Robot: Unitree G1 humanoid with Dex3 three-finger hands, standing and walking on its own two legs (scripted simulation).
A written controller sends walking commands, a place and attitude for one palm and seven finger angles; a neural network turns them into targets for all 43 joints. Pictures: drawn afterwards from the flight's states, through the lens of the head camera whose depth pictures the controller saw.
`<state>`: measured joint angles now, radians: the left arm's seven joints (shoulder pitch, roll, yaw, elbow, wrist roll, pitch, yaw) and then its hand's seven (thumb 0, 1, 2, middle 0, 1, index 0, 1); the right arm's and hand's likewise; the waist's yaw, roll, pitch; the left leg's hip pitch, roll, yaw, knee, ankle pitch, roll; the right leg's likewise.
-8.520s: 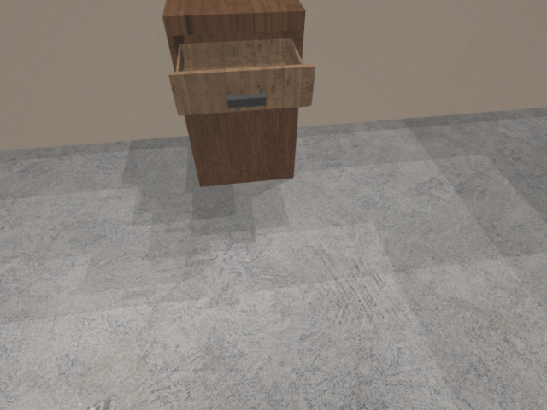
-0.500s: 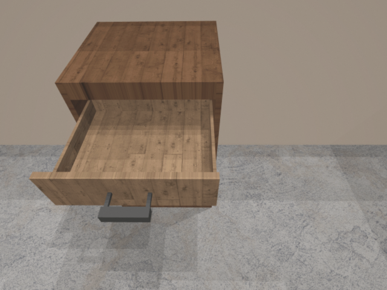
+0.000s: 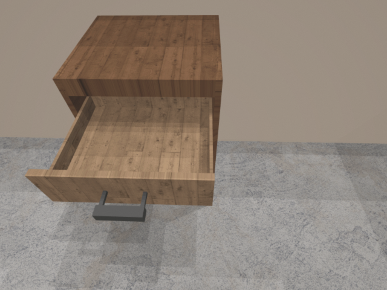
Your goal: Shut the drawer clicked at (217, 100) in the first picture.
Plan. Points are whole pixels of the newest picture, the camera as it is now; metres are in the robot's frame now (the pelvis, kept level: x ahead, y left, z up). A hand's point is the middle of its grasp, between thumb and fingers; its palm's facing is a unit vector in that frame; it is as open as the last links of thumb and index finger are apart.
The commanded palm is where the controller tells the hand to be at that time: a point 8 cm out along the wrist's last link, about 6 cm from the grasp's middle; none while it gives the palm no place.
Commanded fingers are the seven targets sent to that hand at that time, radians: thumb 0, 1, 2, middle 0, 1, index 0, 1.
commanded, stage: come to a stop and stand still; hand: left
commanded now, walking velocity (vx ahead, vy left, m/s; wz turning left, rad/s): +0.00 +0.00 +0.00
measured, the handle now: (122, 204) +0.32 +0.21 -0.08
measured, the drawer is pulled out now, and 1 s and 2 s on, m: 0.30 0.30 0.30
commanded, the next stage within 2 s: look again from close up in 0.96 s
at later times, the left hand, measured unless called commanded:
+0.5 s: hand out of the picture +0.01 +0.23 -0.17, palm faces +0.00 -0.98 -0.22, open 7.3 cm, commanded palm none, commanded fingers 0.00 0.90 0.90 -0.20 -0.30 -0.20 -0.30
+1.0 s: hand out of the picture -0.01 +0.25 -0.17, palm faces +0.01 -0.98 -0.21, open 7.3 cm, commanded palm none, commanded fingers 0.00 0.90 0.90 -0.20 -0.30 -0.20 -0.30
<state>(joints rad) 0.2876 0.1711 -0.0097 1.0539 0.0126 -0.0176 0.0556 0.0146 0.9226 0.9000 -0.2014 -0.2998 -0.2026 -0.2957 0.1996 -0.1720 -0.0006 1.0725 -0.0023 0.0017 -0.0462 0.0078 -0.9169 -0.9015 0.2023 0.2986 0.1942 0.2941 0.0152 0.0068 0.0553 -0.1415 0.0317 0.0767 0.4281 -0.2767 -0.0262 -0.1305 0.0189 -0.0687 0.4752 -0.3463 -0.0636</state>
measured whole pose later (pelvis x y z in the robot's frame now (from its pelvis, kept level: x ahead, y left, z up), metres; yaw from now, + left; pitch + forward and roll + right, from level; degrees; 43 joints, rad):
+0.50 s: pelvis -0.03 +0.05 +0.00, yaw +1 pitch +0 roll +0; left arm 0.22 0.18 -0.02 1.01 0.01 0.00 0.04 0.00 0.92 0.90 -0.20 -0.30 -0.20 -0.30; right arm 0.24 -0.18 0.00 1.06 -0.01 0.00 -0.01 0.01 -0.91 -0.90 0.20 0.30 0.19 0.29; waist 0.00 0.00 0.07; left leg -0.22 -0.01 0.08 0.51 -0.28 0.04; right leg -0.18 -0.03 -0.07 0.51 -0.32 0.00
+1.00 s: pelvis -0.02 +0.08 +0.00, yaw +0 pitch -1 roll +1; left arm 0.27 0.15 -0.02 1.08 0.01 0.01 0.05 0.00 0.91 0.90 -0.20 -0.30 -0.20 -0.30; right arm 0.23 -0.17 0.01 1.12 0.00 -0.01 -0.03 0.01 -0.91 -0.90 0.20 0.30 0.20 0.29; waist 0.01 0.00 0.07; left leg -0.14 -0.06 0.10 0.43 -0.27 0.08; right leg -0.13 -0.08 -0.04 0.47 -0.32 0.05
